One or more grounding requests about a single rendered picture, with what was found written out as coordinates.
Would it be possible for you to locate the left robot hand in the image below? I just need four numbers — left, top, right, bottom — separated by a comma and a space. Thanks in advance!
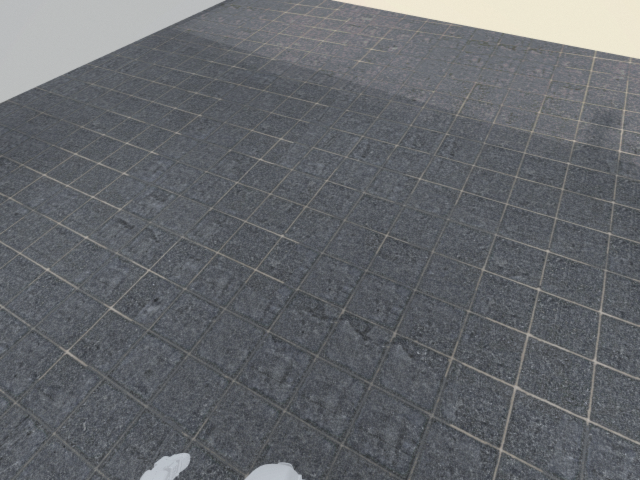
140, 453, 190, 480

